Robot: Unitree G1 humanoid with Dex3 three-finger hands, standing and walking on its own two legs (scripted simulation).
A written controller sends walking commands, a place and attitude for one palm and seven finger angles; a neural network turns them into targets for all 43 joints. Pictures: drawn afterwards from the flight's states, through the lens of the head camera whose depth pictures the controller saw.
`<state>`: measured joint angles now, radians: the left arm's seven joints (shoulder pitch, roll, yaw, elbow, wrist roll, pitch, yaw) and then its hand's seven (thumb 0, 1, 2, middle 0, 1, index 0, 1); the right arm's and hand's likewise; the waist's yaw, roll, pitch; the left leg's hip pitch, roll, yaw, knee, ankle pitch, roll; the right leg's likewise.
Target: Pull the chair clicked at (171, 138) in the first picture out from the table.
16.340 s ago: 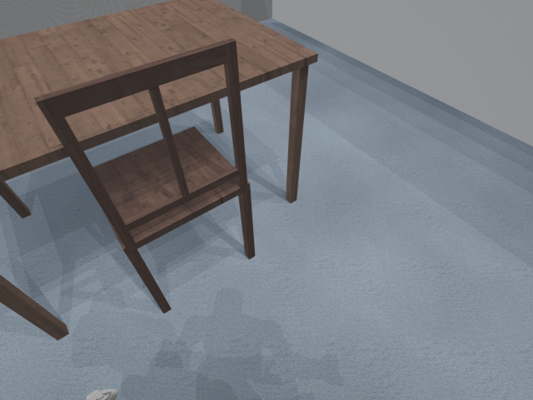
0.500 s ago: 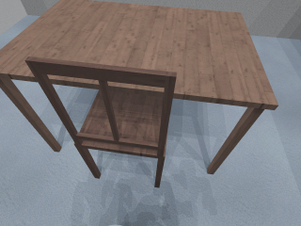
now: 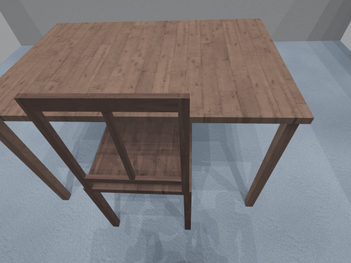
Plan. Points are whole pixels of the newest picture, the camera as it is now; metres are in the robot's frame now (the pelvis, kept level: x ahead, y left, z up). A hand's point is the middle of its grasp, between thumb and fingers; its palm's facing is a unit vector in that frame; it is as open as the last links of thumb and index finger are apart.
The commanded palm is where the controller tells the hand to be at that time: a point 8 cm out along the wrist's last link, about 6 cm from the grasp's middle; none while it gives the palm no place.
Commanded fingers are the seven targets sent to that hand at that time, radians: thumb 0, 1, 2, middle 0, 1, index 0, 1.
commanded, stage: come to a stop and stand still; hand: left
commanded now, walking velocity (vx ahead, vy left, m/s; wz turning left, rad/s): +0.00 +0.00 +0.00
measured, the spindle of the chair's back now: (121, 150) +0.44 +0.19 -0.04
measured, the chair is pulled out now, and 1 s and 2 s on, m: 0.00 0.00 0.00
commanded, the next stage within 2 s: look again from close up in 0.68 s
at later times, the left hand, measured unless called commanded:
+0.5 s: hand out of the picture +0.04 +0.19 -0.16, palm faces +0.00 -0.98 -0.22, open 7.3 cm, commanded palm none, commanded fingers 0.00 0.90 0.90 -0.20 -0.30 -0.20 -0.30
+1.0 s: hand out of the picture +0.03 +0.20 -0.17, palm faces +0.01 -0.98 -0.20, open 7.4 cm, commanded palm none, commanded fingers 0.00 0.90 0.90 -0.20 -0.30 -0.20 -0.30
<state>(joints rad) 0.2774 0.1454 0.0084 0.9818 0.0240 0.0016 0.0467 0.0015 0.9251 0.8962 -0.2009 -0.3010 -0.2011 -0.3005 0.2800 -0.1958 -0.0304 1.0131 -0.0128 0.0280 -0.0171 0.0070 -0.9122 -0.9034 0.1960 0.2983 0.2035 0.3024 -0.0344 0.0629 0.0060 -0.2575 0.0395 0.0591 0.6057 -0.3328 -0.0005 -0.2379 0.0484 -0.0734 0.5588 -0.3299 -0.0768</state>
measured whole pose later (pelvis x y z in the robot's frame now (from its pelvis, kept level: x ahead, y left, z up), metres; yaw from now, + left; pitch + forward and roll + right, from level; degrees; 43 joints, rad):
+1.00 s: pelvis +0.02 +0.02 +0.01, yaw -1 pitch +0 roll +0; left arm 0.29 0.17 -0.02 1.08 0.01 -0.01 0.04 0.00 0.91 0.90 -0.20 -0.30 -0.20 -0.30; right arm 0.26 -0.16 0.02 1.12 -0.01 -0.02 -0.03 0.01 -0.91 -0.90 0.20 0.30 0.20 0.30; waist 0.00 -0.02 0.00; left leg -0.12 0.00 0.09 0.41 -0.29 0.02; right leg -0.13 0.02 -0.04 0.43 -0.29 -0.03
